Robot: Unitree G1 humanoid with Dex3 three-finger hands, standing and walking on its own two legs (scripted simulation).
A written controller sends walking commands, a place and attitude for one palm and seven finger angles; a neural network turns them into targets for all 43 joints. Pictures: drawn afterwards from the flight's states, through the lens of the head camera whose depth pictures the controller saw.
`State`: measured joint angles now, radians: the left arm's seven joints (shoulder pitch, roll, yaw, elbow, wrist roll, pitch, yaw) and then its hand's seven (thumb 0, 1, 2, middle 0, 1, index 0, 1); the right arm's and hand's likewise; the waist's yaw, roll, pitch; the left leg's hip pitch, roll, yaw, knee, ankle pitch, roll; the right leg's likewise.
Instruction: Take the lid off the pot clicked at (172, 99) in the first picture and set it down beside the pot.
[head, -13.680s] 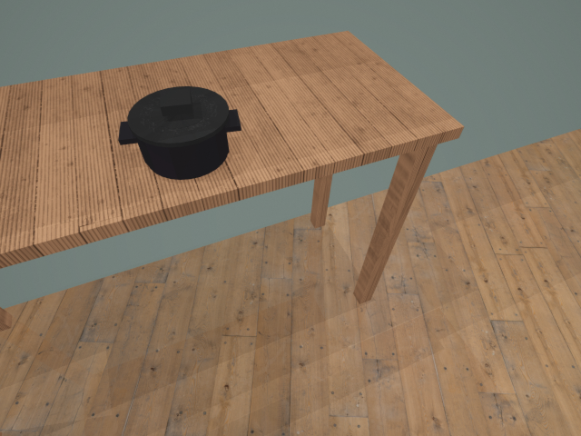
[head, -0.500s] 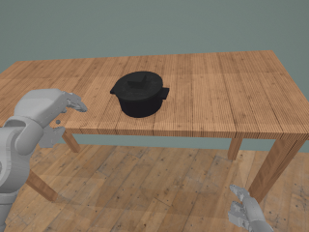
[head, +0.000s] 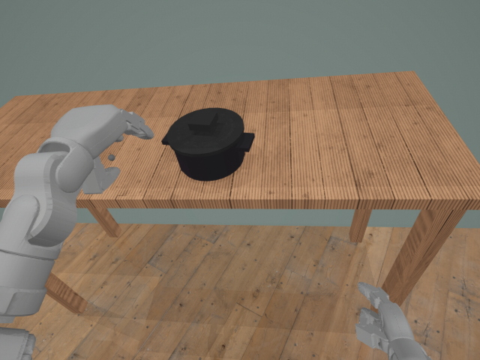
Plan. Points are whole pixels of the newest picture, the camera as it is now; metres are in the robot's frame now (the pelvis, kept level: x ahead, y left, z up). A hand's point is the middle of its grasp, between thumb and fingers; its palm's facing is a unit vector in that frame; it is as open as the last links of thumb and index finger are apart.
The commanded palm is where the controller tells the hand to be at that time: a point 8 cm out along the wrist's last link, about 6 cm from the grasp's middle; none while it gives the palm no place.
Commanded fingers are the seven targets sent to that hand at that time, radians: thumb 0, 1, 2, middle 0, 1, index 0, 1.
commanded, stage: move the open hand above the knob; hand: left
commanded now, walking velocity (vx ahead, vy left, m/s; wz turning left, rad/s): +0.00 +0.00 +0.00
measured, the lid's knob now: (203, 121) +0.53 +0.14 +0.15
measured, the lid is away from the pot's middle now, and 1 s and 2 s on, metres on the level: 0.00 0.00 0.00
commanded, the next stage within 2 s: none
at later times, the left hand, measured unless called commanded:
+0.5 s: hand (141, 130) +0.40 +0.20 +0.22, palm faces -0.07 -0.06 -1.00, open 9.9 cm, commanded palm +0.37 +0.20 +0.28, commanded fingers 0.00 -0.40 1.74 -0.89 -0.08 -0.89 -0.08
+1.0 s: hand (176, 113) +0.45 +0.16 +0.21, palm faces -0.11 -0.05 -0.99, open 9.9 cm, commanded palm +0.43 +0.17 +0.28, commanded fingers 0.00 -0.40 1.74 -0.89 -0.08 -0.89 -0.08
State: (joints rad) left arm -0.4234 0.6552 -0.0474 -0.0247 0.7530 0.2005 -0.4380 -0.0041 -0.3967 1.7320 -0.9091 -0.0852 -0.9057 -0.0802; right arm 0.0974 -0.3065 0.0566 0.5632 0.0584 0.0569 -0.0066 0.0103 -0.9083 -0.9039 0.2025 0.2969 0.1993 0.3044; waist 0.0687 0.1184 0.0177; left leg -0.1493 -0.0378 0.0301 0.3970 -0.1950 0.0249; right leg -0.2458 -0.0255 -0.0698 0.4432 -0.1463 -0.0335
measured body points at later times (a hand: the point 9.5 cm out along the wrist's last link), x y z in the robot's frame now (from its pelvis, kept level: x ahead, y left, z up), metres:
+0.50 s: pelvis +0.02 +0.01 +0.00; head +0.02 -0.05 +0.45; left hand +0.39 +0.20 +0.27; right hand +0.24 -0.21 -0.10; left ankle +0.02 +0.11 -0.74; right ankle +0.06 -0.10 -0.74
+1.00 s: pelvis +0.04 +0.02 +0.00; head +0.05 -0.03 +0.45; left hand +0.45 +0.16 +0.27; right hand +0.23 -0.20 -0.11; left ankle +0.02 +0.11 -0.74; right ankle +0.06 -0.10 -0.74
